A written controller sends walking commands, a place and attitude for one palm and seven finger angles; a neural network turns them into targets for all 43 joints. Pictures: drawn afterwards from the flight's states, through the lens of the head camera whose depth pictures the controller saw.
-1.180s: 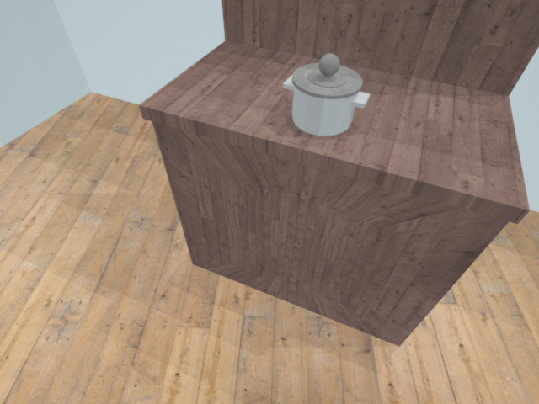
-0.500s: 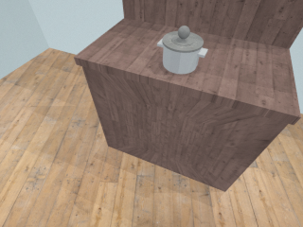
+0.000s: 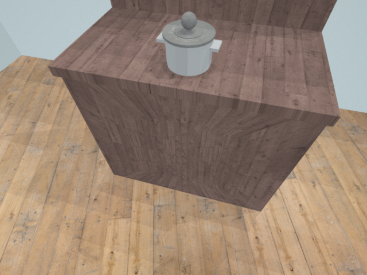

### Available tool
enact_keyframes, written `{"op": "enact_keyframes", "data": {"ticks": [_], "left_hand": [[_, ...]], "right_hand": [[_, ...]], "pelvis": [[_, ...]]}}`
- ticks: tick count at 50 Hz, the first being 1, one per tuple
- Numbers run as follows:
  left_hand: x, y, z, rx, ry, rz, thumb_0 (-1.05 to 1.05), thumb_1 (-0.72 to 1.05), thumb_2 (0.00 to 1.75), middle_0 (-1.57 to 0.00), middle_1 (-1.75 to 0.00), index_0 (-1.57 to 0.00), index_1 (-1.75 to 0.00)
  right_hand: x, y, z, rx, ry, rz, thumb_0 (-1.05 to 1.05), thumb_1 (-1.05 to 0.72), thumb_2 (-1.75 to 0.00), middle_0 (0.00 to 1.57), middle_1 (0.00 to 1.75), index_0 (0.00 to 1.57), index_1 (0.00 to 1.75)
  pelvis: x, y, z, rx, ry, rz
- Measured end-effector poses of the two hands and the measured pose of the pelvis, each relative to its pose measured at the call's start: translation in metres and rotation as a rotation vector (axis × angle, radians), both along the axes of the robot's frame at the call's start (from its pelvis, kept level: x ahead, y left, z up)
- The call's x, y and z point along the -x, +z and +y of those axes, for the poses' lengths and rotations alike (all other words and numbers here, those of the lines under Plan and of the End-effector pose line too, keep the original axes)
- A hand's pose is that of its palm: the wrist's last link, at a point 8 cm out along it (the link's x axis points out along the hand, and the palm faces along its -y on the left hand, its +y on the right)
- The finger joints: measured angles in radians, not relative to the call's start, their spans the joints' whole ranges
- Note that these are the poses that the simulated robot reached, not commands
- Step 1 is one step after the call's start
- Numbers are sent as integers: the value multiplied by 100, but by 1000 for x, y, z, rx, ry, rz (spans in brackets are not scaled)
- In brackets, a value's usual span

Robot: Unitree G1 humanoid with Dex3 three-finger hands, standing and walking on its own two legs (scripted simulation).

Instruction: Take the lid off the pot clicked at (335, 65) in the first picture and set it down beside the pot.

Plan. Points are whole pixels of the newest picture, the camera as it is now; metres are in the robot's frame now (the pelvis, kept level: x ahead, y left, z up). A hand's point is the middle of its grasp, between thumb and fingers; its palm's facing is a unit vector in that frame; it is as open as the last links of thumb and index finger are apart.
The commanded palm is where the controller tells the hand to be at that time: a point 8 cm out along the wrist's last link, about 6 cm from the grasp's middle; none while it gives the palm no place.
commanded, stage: turn to face it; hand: left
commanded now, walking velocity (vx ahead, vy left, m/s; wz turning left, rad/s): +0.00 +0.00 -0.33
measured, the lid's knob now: (188, 20) +0.74 +0.03 +0.18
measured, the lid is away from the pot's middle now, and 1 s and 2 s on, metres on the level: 0.00 0.00 0.00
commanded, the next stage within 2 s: take the last steps up to it in 0.30 s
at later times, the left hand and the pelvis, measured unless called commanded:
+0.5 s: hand out of the picture +0.11 +0.19 -0.15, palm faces -0.17 -0.96 -0.21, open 7.4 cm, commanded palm none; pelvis +0.01 +0.01 +0.01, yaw -11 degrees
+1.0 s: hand out of the picture +0.13 +0.18 -0.19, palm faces -0.15 -0.98 -0.16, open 7.4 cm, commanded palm none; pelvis +0.14 +0.00 -0.01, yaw -13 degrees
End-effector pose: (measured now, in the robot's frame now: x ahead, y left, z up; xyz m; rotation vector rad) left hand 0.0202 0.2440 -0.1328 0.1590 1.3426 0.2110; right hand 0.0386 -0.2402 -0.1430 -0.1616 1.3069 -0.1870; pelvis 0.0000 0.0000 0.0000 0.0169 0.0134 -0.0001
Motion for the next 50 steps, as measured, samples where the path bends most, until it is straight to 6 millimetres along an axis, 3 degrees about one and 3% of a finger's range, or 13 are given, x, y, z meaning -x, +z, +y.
{"op": "enact_keyframes", "data": {"ticks": [6, 13, 21, 29, 32, 37, 43, 47, 50], "left_hand": [[-34, 2, 6, -15, -44, -74, 1, 91, 90, -20, -30, -20, -30], [-60, -1, 20, 11, -106, -96, 1, 91, 90, -20, -30, -20, -30], [-85, 9, 14, 24, -193, -90, 1, 91, 90, -20, -30, -19, -30], [-105, 7, -26, 19, -285, -92, 1, 91, 90, -20, -30, -19, -30], [-99, 11, -37, 26, -253, -91, 1, 91, 90, -20, -30, -20, -30], [-79, 13, -39, 27, -218, 7, 0, 92, 90, -20, -30, -20, -30], [-72, 3, -33, 62, -187, 123, 1, 92, 90, -20, -30, -20, -30], [-88, -19, -21, 78, -163, 166, 1, 91, 90, -20, -30, -20, -30], [-117, -23, -16, 66, -181, 155, 1, 91, 90, -20, -30, -20, -30]], "right_hand": [[-11, 2, -8, 27, -18, -36, 0, -91, -90, 20, 30, 20, 30], [-12, 23, 8, 61, -54, -108, 0, -91, -90, 20, 30, 20, 30], [29, 25, 26, 19, -117, -36, 0, -91, -90, 20, 30, 20, 30], [86, -3, 18, -65, -226, 107, 0, -91, -90, 20, 30, 20, 30], [91, -1, 10, -74, -228, 174, 1, -91, -90, 20, 30, 20, 30], [58, 14, -6, -50, -244, 134, 1, -91, -90, 20, 30, 20, 30], [-20, 20, -11, -19, -213, 25, 1, -91, -90, 19, 30, 20, 29], [-76, 10, -5, 18, -176, -70, 1, -91, -90, 20, 30, 20, 29], [-97, 10, 4, 15, -177, -97, 0, -91, -90, 20, 30, 20, 29]], "pelvis": [[-2, -2, 4, 13, -14, 1], [-2, 4, 22, 15, -88, -6], [-2, 14, 21, 17, -164, -7], [-16, 2, -4, 6, -206, 0], [-27, 6, -10, 23, -197, -7], [-53, 16, -17, 12, -211, -9], [-93, 13, -13, 18, -215, -16], [-126, -5, -2, 33, -217, -27], [-140, -6, 0, 11, -223, -45]]}}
